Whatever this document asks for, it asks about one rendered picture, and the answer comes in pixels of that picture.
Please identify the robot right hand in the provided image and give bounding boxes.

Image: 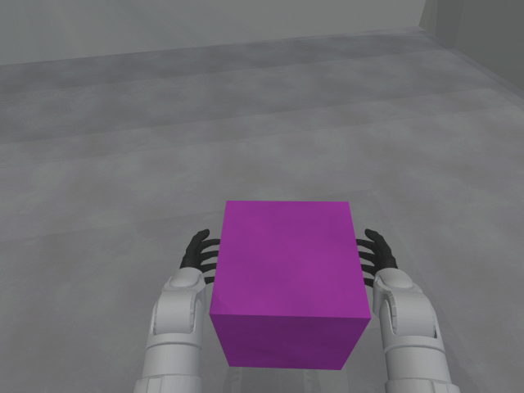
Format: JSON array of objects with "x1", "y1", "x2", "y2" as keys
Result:
[{"x1": 356, "y1": 229, "x2": 398, "y2": 287}]

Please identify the robot left forearm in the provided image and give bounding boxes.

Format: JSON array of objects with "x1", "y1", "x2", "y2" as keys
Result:
[{"x1": 133, "y1": 267, "x2": 207, "y2": 393}]

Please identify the robot left hand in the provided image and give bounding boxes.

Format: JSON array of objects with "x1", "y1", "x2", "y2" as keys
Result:
[{"x1": 179, "y1": 229, "x2": 220, "y2": 284}]

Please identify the carton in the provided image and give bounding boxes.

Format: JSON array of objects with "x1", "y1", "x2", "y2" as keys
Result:
[{"x1": 209, "y1": 201, "x2": 371, "y2": 370}]

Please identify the robot right forearm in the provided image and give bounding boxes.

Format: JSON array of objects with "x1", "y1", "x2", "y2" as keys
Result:
[{"x1": 373, "y1": 268, "x2": 460, "y2": 393}]

